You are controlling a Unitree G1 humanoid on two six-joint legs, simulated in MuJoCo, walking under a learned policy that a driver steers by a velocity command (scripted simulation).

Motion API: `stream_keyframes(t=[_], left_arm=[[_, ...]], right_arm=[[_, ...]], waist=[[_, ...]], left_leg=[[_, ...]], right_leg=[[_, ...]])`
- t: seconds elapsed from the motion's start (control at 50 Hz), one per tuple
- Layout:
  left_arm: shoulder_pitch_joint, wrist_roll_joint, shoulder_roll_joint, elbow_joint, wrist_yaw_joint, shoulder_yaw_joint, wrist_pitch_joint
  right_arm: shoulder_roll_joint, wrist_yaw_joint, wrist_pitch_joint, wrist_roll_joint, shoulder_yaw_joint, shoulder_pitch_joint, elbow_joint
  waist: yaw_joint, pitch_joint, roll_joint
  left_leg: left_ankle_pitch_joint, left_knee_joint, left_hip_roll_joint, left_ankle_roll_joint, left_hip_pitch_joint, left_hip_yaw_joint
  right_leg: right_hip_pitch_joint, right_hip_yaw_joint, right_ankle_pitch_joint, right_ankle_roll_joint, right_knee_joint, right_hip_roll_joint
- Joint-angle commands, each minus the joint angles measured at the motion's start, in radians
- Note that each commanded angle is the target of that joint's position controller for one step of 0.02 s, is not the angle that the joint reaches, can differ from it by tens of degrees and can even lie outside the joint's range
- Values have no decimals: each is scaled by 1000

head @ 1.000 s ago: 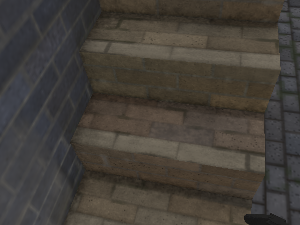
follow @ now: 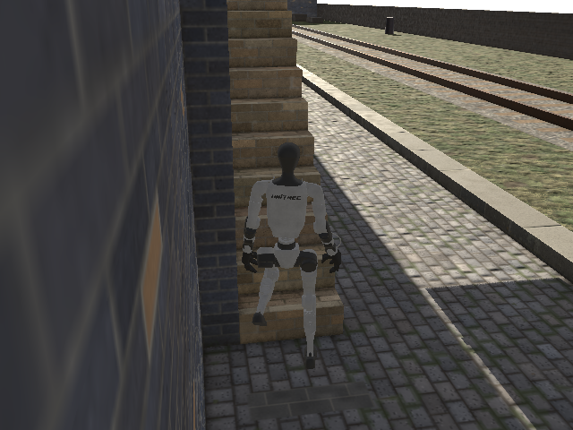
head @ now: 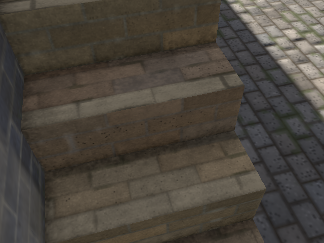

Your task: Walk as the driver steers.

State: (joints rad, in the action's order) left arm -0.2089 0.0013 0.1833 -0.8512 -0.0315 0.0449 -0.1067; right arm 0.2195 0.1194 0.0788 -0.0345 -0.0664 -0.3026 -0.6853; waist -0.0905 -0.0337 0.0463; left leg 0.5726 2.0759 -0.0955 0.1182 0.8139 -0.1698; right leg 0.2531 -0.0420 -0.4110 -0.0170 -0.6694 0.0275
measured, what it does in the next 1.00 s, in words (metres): steps on the spot: left foot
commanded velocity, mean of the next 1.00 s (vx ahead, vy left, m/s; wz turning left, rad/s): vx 0.02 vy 0.00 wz -0.02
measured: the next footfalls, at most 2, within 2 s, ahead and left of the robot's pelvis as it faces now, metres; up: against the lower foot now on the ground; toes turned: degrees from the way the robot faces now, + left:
left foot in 0.14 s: -0.06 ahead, +0.14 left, +0.00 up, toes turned -2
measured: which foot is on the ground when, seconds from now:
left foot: up 0.00-0.12, down 0.14-1.00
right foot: down 0.00-1.00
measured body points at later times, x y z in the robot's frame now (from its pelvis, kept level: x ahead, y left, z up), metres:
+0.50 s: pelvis -0.06 +0.00 +0.03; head -0.04 +0.02 +0.48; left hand -0.02 +0.25 -0.12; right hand +0.00 -0.25 -0.10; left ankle -0.10 +0.14 -0.72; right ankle -0.02 -0.14 -0.72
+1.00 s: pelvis -0.05 -0.02 +0.03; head -0.04 -0.01 +0.48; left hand +0.02 +0.23 -0.11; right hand -0.01 -0.26 -0.11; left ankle -0.10 +0.14 -0.72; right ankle -0.02 -0.14 -0.72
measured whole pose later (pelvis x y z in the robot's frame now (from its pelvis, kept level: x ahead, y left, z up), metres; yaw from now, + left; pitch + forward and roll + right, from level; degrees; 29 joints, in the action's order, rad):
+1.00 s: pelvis -0.05 -0.02 +0.03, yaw -1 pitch +0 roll -1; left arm -0.26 -0.02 0.21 -0.87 0.06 -0.04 -0.04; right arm 0.21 0.02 -0.07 0.03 0.02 -0.27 -1.01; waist 0.00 -0.03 -0.01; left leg 0.27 0.34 0.07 0.06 0.07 -0.05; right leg 0.20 0.04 -0.13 0.00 -0.34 -0.04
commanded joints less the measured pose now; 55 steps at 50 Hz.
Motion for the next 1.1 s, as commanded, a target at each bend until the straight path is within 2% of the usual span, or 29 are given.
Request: stream_keyframes(t=[0.02, 0.04, 0.06, 0.08, 0.1, 0.12, 0.14, 0.16, 0.18, 0.2, 0.22, 0.24, 0.26, 0.28, 0.3, 0.32, 0.38, 0.42, 0.44, 0.48, 0.5, 0.52, 0.54, 0.72, 0.74, 0.86, 0.88, 0.98, 1.1], left_arm=[[362, 3, 97, 179, 73, -9, 85], [349, -7, 73, 190, 102, -1, 93], [306, -12, 82, 172, 122, -8, 91], [268, -23, 99, 155, 135, -20, 84], [157, -42, 103, 138, 136, -32, 81], [63, -61, 95, 126, 132, -38, 78], [-18, -84, 73, 119, 127, -39, 83], [-113, -52, 54, 128, 117, -51, 90], [-154, -47, 49, 90, 115, -69, 76], [-94, -42, 56, 78, 110, -75, 68], [-57, -25, 26, 80, 104, -73, 61], [-12, -13, 29, 74, 101, -75, 49], [33, -18, 73, 75, 95, -88, 45], [47, -30, 83, 64, 88, -96, 50], [43, -35, 70, 58, 83, -97, 57], [50, -32, 48, 57, 77, -89, 56], [8, -21, 47, 45, 80, -92, 59], [-28, -20, 62, 33, 83, -94, 60], [-38, -16, 68, 38, 83, -99, 70], [-57, -17, 75, 33, 83, -97, 76], [-74, -9, 84, 31, 85, -97, 77], [-99, -16, 112, 19, 88, -109, 84], [-105, -19, 120, 16, 89, -110, 87], [-123, -24, 126, 6, 89, -113, 84], [-123, -30, 128, 1, 91, -113, 79], [-105, -24, 125, 11, 93, -112, 71], [-104, -22, 116, 11, 94, -110, 70], [-48, -19, 112, 40, 101, -98, 74], [-29, -33, 110, 79, 97, -90, 100]], right_arm=[[142, 1, 4, 30, -20, -147, -34], [129, -8, 5, 61, -16, -63, -21], [59, -25, -3, 82, 7, 9, -16], [-16, -49, -10, 91, 36, 26, -32], [-55, -71, -24, 81, 55, 59, -58], [-49, -87, -36, 58, 60, 23, -106], [-41, -110, -52, 51, 63, -53, -165], [4, -133, -85, 65, 67, -125, -207], [-35, -139, -108, 96, 79, -151, -214], [-53, -137, -132, 115, 83, -71, -218], [-8, -118, -147, 98, 69, 20, -220], [55, -98, -149, 77, 49, 29, -232], [82, -85, -146, 70, 38, -2, -239], [71, -76, -140, 65, 36, -51, -254], [48, -68, -137, 59, 37, -68, -267], [38, -73, -138, 59, 40, -82, -266], [37, -89, -147, 65, 37, -49, -267], [43, -100, -151, 68, 38, -25, -265], [33, -102, -153, 58, 45, -26, -263], [38, -107, -154, 64, 50, -6, -257], [41, -109, -155, 65, 51, 18, -256], [53, -107, -154, 64, 49, 3, -265], [64, -107, -155, 63, 48, 1, -266], [91, -112, -157, 57, 55, 28, -284], [90, -113, -155, 69, 58, 35, -269], [94, -112, -156, 64, 62, 29, -279], [85, -109, -155, 64, 65, 25, -285], [75, -86, -155, 63, 73, 35, -279], [72, -87, -183, 50, 78, 31, -256]], waist=[[-65, -23, -305], [-35, -32, -259], [-17, -22, -247], [-6, 2, -246], [75, -40, -284], [123, -81, -227], [139, -112, -112], [207, -78, 179], [183, -54, 370], [162, -126, 272], [191, -133, 182], [170, -155, 124], [119, -171, 56], [87, -163, -15], [81, -147, -20], [66, -120, -43], [73, -34, -31], [78, -10, -30], [86, 8, -32], [88, 6, -37], [91, -4, -25], [94, 4, -27], [90, 6, -38], [100, -8, -40], [87, -21, -30], [91, 2, -47], [94, 16, -46], [96, -31, -71], [97, -18, -56]], left_leg=[[-290, -179, 123, 28, -130, -158], [-294, -522, 141, 29, -180, -148], [-241, -885, 187, 26, -246, -102], [-149, -1207, 229, 9, -432, 33], [5, -1390, 191, 6, -450, 147], [27, -1588, 139, 3, -527, 228], [-92, -1769, 117, -6, -564, 210], [-747, -1591, 239, -42, -585, -34], [-808, -1707, 357, -198, -364, -181], [-617, -1799, 360, -260, -238, -186], [-425, -1804, 301, -216, -248, -102], [-304, -1800, 234, -152, -331, -24], [-222, -1808, 205, -114, -425, -1], [-206, -1818, 195, -97, -492, 6], [-231, -1821, 192, -92, -545, 13], [-235, -1836, 204, -94, -572, 9], [-284, -1852, 203, -86, -613, 29], [-303, -1856, 201, -75, -627, 42], [-282, -1841, 186, -85, -615, 65], [-288, -1838, 182, -79, -612, 77], [-316, -1841, 178, -73, -615, 78], [-369, -1827, 172, -70, -629, 93], [-402, -1821, 173, -67, -639, 96], [-426, -1823, 177, -48, -620, 104], [-431, -1822, 172, -44, -623, 110], [-429, -1827, 177, -38, -619, 110], [-380, -1834, 172, -39, -619, 117], [-180, -1817, 144, -52, -568, 146], [-180, -1755, 137, -100, -543, 150]], right_leg=[[139, 402, 271, 249, 312, 376], [75, 378, 203, 222, 289, 332], [2, 335, 121, 180, 282, 269], [20, 250, 80, 129, 298, 195], [-21, 271, 99, 127, 308, 173], [-9, 300, 93, 132, 270, 160], [-3, 249, 52, 111, 154, 82], [62, 165, -134, 35, -50, -31], [-86, 189, -142, -16, -19, -11], [-181, 179, -17, -40, -48, 0], [-222, 176, 111, -45, 58, 12], [-179, 171, 196, -42, 218, -1], [-122, 176, 222, -37, 286, -8], [-102, 173, 227, -27, 313, -13], [-96, 170, 245, -21, 339, -15], [-113, 176, 270, -6, 358, -10], [-175, 169, 308, 2, 383, 1], [-185, 166, 310, 4, 393, 3], [-188, 159, 309, -1, 380, 14], [-169, 163, 303, 2, 381, 14], [-160, 163, 317, 2, 389, 15], [-161, 160, 330, -2, 388, 15], [-158, 159, 346, -1, 384, 12], [-181, 163, 393, 9, 381, 16], [-171, 171, 409, 15, 378, 14], [-201, 167, 422, 19, 374, 16], [-209, 162, 369, 19, 382, 11], [-125, 167, 57, 27, 417, -14], [-112, 168, 13, 66, 353, -28]])
Over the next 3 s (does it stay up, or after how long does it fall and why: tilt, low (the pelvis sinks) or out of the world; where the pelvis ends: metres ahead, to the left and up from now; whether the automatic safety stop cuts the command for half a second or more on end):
stays up -0.02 0.01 0.03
